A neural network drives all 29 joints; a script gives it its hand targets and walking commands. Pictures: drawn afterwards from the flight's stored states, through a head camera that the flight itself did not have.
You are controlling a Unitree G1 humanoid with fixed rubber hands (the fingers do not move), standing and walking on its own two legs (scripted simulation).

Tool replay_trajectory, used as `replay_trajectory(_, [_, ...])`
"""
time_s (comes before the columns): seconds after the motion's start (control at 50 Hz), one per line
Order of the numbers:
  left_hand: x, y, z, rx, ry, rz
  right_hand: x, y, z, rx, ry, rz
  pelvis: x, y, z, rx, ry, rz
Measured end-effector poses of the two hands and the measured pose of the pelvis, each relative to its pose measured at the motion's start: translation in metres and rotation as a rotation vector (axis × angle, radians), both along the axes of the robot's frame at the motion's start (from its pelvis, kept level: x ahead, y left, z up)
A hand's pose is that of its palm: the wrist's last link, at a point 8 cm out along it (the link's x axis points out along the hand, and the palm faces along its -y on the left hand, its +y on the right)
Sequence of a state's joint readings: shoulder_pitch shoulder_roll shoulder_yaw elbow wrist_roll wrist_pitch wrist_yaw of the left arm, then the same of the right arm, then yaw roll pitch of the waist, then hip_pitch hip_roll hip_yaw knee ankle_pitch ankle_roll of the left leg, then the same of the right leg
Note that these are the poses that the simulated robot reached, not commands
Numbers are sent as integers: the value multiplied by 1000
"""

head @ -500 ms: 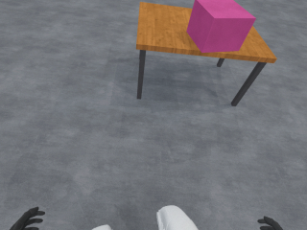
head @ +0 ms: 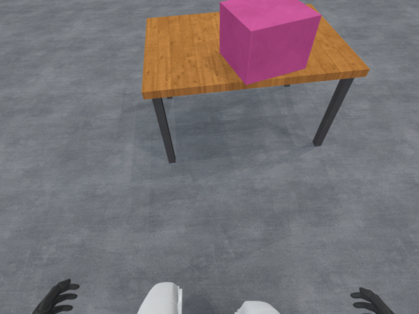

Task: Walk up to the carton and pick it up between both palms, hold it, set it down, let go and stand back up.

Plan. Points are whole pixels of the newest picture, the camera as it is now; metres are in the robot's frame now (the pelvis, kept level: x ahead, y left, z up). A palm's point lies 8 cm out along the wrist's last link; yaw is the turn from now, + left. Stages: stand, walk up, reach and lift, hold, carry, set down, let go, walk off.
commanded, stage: walk up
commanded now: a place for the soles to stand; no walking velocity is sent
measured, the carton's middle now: (264, 36) +1.17 -0.22 -0.08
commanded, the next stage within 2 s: none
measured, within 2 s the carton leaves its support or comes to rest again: neither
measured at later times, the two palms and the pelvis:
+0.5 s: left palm (75, 223) +0.31 +0.34 -0.10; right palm (352, 210) +0.31 -0.29 -0.02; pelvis +0.22 +0.03 +0.00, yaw +1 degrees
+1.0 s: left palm (141, 141) +0.54 +0.21 -0.05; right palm (376, 166) +0.46 -0.43 -0.08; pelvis +0.40 -0.09 -0.01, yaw -1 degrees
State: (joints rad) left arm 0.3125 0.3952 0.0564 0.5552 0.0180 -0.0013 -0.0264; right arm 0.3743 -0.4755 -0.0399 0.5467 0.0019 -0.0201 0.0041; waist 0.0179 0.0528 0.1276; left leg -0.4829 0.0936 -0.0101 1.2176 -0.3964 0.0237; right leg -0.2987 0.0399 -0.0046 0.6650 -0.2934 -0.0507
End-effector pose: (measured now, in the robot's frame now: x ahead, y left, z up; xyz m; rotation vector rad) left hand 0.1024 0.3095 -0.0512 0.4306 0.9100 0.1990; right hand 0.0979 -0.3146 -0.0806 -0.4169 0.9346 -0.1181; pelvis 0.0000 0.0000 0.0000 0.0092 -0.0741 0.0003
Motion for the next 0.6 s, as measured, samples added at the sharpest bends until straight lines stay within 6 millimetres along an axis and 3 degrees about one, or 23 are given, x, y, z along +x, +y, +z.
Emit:
replay_trajectory(0.16, [20,17,-1,-3,60,73,95,6,19,-29,-7,53,75,2,9,-19,18,11])
replay_trajectory(0.26, [47,26,-27,-55,115,106,169,21,31,-67,-57,86,127,14,1,-31,27,34])
replay_trajectory(0.34, [86,32,-57,-102,145,113,217,32,31,-126,-99,94,164,27,-14,2,17,37])
replay_trajectory(0.4, [127,28,-61,-122,162,57,226,34,40,-145,-118,50,185,32,-11,-19,1,27])
replay_trajectory(0.46, [179,28,-52,-126,108,-3,219,31,50,-170,-79,14,206,30,-2,-28,-9,15])
replay_trajectory(0.6, [277,21,-32,-118,12,-72,205,2,66,-221,29,-50,256,16,9,-34,-21,1])
